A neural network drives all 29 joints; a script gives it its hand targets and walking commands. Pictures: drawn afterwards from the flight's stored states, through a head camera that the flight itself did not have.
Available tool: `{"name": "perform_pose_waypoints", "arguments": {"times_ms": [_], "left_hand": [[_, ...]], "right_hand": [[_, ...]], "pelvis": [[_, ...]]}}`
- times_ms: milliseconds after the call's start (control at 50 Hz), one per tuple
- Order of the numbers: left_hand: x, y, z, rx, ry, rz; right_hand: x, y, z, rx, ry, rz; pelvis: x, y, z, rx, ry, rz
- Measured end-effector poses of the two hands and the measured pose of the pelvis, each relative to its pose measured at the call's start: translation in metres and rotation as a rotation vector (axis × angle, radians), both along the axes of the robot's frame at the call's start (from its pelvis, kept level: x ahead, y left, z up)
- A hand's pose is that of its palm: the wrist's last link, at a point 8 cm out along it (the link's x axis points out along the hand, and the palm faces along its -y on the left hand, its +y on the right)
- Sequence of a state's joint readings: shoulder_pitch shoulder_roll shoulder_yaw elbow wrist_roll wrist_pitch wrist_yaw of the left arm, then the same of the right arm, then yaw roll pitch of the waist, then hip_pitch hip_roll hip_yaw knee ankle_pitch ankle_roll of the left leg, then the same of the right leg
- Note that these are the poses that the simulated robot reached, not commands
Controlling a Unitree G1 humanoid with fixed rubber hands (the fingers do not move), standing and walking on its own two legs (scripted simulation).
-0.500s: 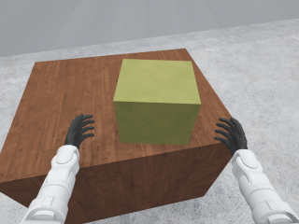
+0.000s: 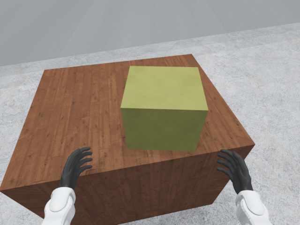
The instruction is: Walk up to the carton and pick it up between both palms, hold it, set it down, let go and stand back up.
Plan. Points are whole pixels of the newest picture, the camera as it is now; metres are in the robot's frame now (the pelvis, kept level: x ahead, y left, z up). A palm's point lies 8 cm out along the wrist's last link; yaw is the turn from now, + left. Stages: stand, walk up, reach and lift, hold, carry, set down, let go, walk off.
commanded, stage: set down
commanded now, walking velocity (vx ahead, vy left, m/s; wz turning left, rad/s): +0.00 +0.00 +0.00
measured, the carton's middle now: (162, 108) +0.51 -0.01 +0.01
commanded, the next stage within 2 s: let go in 0.94 s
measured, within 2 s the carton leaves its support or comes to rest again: neither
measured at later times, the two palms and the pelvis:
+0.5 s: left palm (70, 202) +0.21 +0.24 -0.04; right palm (245, 211) +0.19 -0.21 -0.04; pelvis +0.00 +0.01 +0.00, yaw -2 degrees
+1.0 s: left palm (74, 222) +0.17 +0.23 -0.08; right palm out of the picture +0.15 -0.21 -0.08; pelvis +0.00 +0.00 +0.00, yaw -2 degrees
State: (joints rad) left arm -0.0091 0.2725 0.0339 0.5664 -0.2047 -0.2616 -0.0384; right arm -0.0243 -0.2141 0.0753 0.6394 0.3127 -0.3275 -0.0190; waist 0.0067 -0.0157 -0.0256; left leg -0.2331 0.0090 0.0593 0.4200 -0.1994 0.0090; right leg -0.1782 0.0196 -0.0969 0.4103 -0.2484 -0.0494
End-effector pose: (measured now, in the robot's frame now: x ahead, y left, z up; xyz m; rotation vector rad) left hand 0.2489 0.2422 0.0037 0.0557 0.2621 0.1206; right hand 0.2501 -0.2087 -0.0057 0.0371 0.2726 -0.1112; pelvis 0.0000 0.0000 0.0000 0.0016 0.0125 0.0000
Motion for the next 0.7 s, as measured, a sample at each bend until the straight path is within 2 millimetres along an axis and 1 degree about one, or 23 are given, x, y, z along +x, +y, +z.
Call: {"name": "perform_pose_waypoints", "arguments": {"times_ms": [60, 100, 180, 260, 320, 380, 560, 700], "left_hand": [[-0.013, -0.001, -0.010, -0.014, 0.042, 0.010], [-0.019, -0.001, -0.015, -0.019, 0.059, 0.013], [-0.020, -0.004, -0.023, -0.014, 0.092, 0.006], [-0.021, -0.006, -0.029, -0.010, 0.135, -0.001], [-0.022, -0.006, -0.030, -0.005, 0.145, -0.004], [-0.026, -0.004, -0.033, 0.002, 0.170, 0.001], [-0.051, -0.001, -0.049, 0.013, 0.287, 0.009], [-0.060, -0.005, -0.058, 0.036, 0.362, -0.003]], "right_hand": [[-0.012, -0.005, -0.007, -0.016, 0.045, -0.003], [-0.018, -0.008, -0.010, -0.025, 0.068, -0.005], [-0.025, -0.014, -0.014, -0.036, 0.109, -0.008], [-0.031, -0.015, -0.019, -0.043, 0.154, -0.001], [-0.037, -0.014, -0.020, -0.049, 0.162, 0.002], [-0.043, -0.012, -0.025, -0.053, 0.188, 0.008], [-0.064, -0.001, -0.042, -0.064, 0.262, 0.019], [-0.075, 0.002, -0.054, -0.070, 0.325, 0.026]], "pelvis": [[-0.002, 0.002, 0.000, -0.001, -0.006, -0.002], [-0.004, 0.003, 0.000, 0.000, -0.006, -0.006], [-0.007, 0.004, -0.001, 0.001, -0.002, -0.015], [-0.008, 0.005, 0.000, 0.001, -0.002, -0.024], [-0.007, 0.005, 0.000, 0.001, -0.003, -0.027], [-0.006, 0.005, 0.001, 0.002, -0.014, -0.029], [-0.003, 0.006, 0.002, 0.004, -0.033, -0.027], [-0.002, 0.007, 0.002, 0.003, -0.030, -0.030]]}}
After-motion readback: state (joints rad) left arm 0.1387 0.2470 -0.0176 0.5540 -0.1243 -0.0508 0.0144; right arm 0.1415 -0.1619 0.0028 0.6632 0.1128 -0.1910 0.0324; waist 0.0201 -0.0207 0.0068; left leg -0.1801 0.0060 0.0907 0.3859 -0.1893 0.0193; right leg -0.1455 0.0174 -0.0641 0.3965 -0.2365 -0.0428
